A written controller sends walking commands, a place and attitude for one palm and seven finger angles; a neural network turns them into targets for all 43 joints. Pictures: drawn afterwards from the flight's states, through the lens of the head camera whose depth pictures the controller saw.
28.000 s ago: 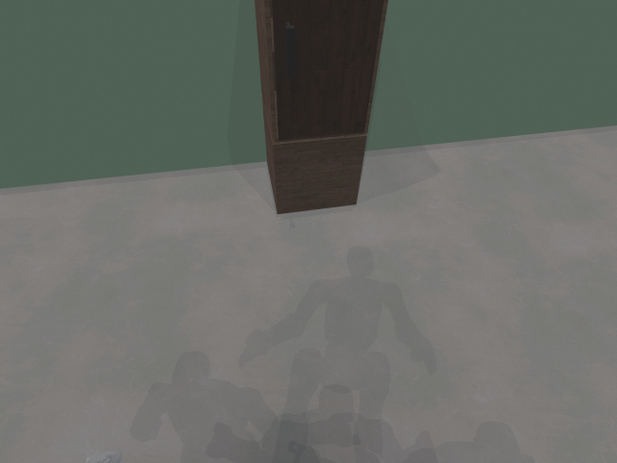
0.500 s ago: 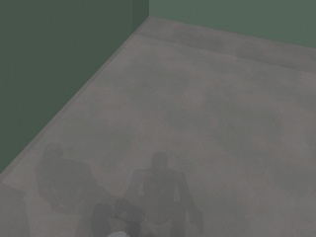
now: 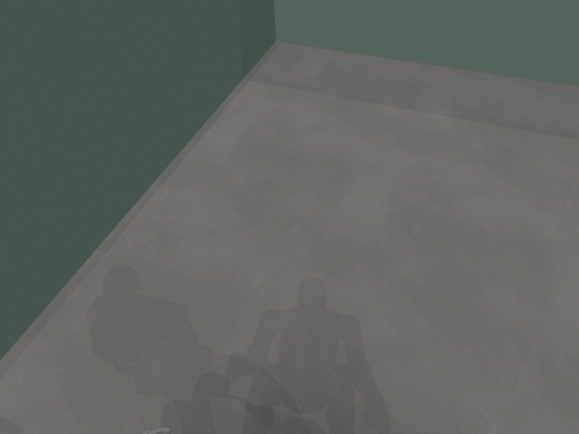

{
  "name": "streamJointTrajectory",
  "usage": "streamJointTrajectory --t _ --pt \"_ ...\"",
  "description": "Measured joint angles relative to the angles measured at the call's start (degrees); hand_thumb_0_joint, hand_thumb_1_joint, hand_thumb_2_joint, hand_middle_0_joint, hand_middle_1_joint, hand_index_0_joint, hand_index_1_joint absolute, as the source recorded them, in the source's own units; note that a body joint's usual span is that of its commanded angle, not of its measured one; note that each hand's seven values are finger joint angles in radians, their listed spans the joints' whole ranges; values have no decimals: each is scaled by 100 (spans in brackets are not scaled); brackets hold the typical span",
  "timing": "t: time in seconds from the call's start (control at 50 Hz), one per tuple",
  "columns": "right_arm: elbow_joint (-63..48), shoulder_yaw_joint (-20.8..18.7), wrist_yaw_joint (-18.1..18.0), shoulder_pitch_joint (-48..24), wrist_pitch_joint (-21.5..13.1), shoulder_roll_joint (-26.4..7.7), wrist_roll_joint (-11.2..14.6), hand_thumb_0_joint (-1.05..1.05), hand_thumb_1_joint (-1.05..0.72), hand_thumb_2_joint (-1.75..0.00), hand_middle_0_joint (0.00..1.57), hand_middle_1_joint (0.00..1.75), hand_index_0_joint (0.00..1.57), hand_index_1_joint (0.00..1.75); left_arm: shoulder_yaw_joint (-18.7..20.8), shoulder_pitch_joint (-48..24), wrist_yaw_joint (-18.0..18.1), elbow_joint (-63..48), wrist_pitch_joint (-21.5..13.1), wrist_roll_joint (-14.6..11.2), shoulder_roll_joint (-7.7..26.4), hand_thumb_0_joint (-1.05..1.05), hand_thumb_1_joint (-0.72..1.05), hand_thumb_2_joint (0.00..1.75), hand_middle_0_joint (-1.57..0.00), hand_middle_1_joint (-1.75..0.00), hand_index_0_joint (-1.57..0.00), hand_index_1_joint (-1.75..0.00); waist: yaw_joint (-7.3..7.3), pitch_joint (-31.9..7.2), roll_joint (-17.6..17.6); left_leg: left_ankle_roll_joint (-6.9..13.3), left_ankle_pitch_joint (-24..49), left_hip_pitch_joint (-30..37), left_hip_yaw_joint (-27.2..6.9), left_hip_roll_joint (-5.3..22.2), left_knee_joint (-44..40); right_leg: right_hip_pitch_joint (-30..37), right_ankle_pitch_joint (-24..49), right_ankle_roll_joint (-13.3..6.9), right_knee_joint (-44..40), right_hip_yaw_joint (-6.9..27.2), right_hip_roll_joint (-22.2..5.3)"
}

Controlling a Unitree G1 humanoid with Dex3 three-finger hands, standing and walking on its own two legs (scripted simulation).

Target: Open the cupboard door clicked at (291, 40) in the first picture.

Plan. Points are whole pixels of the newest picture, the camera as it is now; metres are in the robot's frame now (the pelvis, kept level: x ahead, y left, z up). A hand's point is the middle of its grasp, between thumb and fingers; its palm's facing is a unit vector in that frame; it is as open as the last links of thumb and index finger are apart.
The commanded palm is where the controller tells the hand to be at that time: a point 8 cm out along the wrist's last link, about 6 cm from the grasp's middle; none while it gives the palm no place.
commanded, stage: turn to face it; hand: left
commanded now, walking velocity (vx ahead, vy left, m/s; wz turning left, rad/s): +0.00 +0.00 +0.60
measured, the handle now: out of the picture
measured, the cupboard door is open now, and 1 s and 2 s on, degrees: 51 51 51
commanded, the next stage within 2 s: none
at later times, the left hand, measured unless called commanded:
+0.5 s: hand (171, 419) +0.17 +0.21 -0.16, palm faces +0.27 -0.93 -0.23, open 7.4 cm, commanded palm none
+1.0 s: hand out of the picture +0.09 +0.16 -0.18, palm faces +0.55 -0.79 -0.26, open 7.4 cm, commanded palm none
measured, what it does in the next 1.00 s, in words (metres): walks ahead, turning left: left foot, then right foot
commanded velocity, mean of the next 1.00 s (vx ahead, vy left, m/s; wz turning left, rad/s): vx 0.00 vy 0.00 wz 0.60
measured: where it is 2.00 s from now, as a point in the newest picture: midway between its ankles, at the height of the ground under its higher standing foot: outside the picture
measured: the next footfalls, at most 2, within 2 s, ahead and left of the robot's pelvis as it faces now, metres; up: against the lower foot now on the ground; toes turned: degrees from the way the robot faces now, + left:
left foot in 0.26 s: +0.20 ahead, +0.12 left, +0.00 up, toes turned +15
right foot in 0.58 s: +0.22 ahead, -0.16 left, +0.00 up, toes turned +15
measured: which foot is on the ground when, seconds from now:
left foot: up 0.00-0.24, down 0.26-0.58, up 0.60-0.88, down 0.90-1.00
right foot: down 0.00-0.26, up 0.28-0.56, down 0.58-0.90, up 0.92-1.00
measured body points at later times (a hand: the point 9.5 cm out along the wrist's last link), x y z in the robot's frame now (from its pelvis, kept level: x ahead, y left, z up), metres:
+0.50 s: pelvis +0.11 -0.02 +0.00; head +0.16 +0.00 +0.45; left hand +0.15 +0.26 -0.14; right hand +0.27 -0.24 -0.13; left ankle +0.16 +0.11 -0.73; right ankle +0.15 -0.17 -0.68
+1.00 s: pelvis +0.16 -0.05 +0.00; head +0.20 +0.00 +0.44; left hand +0.06 +0.20 -0.16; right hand +0.41 -0.20 -0.13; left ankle +0.11 +0.06 -0.73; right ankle +0.20 -0.18 -0.67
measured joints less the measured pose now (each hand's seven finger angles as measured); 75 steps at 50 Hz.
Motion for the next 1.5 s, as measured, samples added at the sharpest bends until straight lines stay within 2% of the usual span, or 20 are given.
streamJointTrajectory --t 0.06,0.2,0.24,0.26,0.3,0.38,0.48,0.58,0.64,0.72,0.84,0.9,0.94,1.02,1.16,1.2,1.28,1.32,1.44,1.5 --pt "-28 1 -30 -151 -5 26 25 1 -92 -90 20 30 20 30 32 109 156 52 -47 -33 -51 0 92 90 -20 -30 -20 -29 -56 9 -59 -35 263 -563 -16 -63 602 475 21 45 -557 -183 19" --pt "-412 98 52 -703 -6 124 44 1 -91 -90 19 30 19 30 13 314 177 161 56 -44 126 0 93 90 -20 -30 -20 -30 -1 171 -352 -74 1233 -741 435 -198 -1110 1156 -276 132 -867 -554 -99" --pt "-568 116 79 -835 -38 69 19 1 -91 -90 19 30 19 30 9 428 170 157 132 -63 131 0 93 90 -20 -30 -20 -30 22 210 -351 30 2032 -521 497 -255 -1716 1136 -615 215 -361 -622 -156" --pt "-678 113 85 -861 -77 -11 -7 1 -91 -90 19 30 19 30 4 512 165 128 192 -91 103 0 92 90 -20 -30 -20 -30 35 165 -231 279 2369 -465 403 -199 -1801 931 -784 313 216 -624 -135" --pt "-789 101 33 -996 -107 -10 -19 1 -91 -90 20 30 19 30 6 465 189 89 377 -101 185 0 92 90 -20 -30 -20 -30 -12 196 -301 522 1764 -593 324 -264 -1360 343 -1486 454 1668 -140 -120" --pt "-954 109 -51 -1039 -44 -49 -24 0 -91 -90 20 30 20 30 70 76 182 -93 574 -69 284 1 91 90 -20 -30 -20 -29 35 227 -309 402 1652 -590 43 -383 -1438 -548 -1300 585 2912 449 -26" --pt "-1016 55 -18 -1024 108 -175 -47 0 -91 -90 20 30 20 30 94 -168 118 -497 569 -58 282 1 91 90 -20 -30 -19 -29 68 155 -108 311 1912 -497 -369 -429 -1892 -691 -943 576 1979 643 0" --pt "-1136 -77 28 -922 252 -247 -26 1 -91 -90 20 30 20 30 79 -94 110 -788 478 -43 365 1 91 90 -20 -30 -20 -29 -1 5 -11 93 1859 -646 -789 -504 -1794 52 -629 444 -15 610 144" --pt "-1143 -188 57 -946 352 -353 -1 1 -91 -90 20 30 20 30 47 10 159 -830 430 10 332 1 90 90 -20 -30 -20 -29 27 60 -6 -13 558 -1084 -727 -598 -392 117 -127 278 -76 471 47" --pt "-1127 -219 97 -990 409 -423 16 1 -91 -90 20 30 20 30 -17 233 201 -762 424 2 251 1 90 90 -20 -30 -20 -29 -11 140 -91 -169 341 -1287 -322 -489 995 486 -197 235 -412 193 -130" --pt "-1187 -84 140 -1175 356 -352 62 1 -91 -90 19 30 19 30 -77 429 166 -654 357 2 260 1 90 90 -20 -30 -20 -30 81 321 -397 -199 477 -507 123 -429 -705 709 -304 289 -473 -189 -419" --pt "-1314 -13 160 -1225 248 -403 40 1 -91 -90 19 30 19 30 -59 573 126 -626 396 -56 290 1 90 90 -20 -30 -20 -30 94 283 -334 45 1643 9 149 -387 -1845 474 -637 393 224 -406 -483" --pt "-1354 -10 127 -1283 153 -350 23 1 -91 -90 20 30 19 30 -35 475 135 -579 535 -74 401 1 90 90 -20 -30 -20 -30 80 351 -406 252 1414 -142 27 -447 -1548 -19 -1325 562 1433 -65 -452" --pt "-1363 50 23 -1183 124 -268 -3 1 -91 -90 20 30 20 30 48 140 167 -550 704 -74 515 1 90 90 -20 -30 -20 -29 110 409 -365 197 1259 -157 -323 -485 -1568 -684 -1354 668 2600 466 -156" --pt "-1230 8 32 -1005 292 -279 -23 1 -91 -90 20 30 20 30 67 -36 95 -868 575 -79 504 1 90 90 -20 -30 -20 -29 80 263 -43 -33 1444 -207 -923 -478 -1737 -214 -630 563 650 595 140" --pt "-1227 -48 48 -973 342 -292 18 1 -91 -90 20 30 20 30 65 29 115 -952 467 -34 514 1 90 90 -20 -30 -20 -29 99 187 -59 -68 997 -443 -983 -565 -1290 -18 -259 333 39 581 115" --pt "-1154 -158 83 -1039 427 -414 20 1 -91 -90 20 30 20 30 -14 137 192 -931 425 -12 314 1 90 90 -20 -30 -20 -29 36 267 24 -105 147 -1032 -633 -595 831 218 -259 165 -38 281 -34" --pt "-1139 -157 106 -1070 439 -402 35 1 -91 -90 20 30 20 30 -45 222 207 -888 419 -11 254 1 90 90 -20 -30 -20 -29 9 277 -57 -176 168 -1039 -393 -528 1036 405 -184 170 -279 161 -122" --pt "-1183 -68 158 -1215 395 -291 79 1 -91 -90 19 30 19 30 -96 370 173 -767 383 4 209 1 90 90 -20 -30 -20 -30 78 338 -362 -201 320 -428 70 -448 -529 649 -175 240 -467 -231 -364" --pt "-1279 -15 171 -1262 314 -282 68 1 -91 -90 19 30 19 30 -62 461 135 -717 413 -37 260 1 90 90 -20 -30 -20 -30 99 317 -420 -77 1102 30 157 -453 -1624 537 -433 334 -46 -447 -461"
